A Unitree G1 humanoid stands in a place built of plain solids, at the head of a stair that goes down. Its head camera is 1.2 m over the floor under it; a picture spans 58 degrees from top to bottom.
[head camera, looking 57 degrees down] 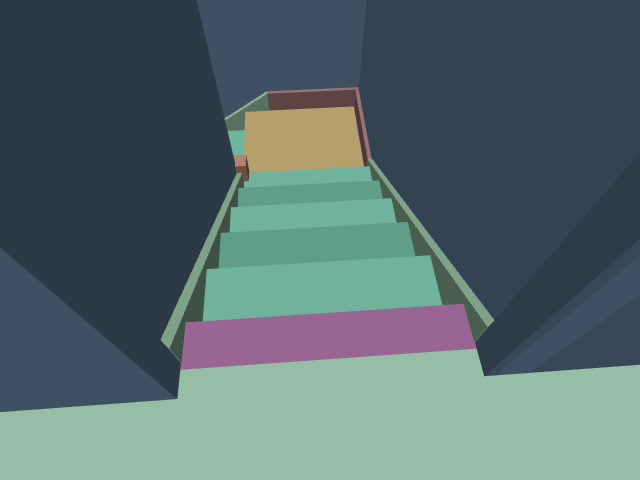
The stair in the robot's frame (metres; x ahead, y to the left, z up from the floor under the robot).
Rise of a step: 0.19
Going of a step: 0.29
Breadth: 0.83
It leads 3 degrees to the left of straight ahead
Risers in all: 6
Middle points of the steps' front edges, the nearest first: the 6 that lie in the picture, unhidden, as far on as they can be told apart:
0.52 -0.02 0.00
0.81 0.00 -0.19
1.09 0.02 -0.38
1.38 0.04 -0.57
1.66 0.06 -0.76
1.95 0.07 -0.95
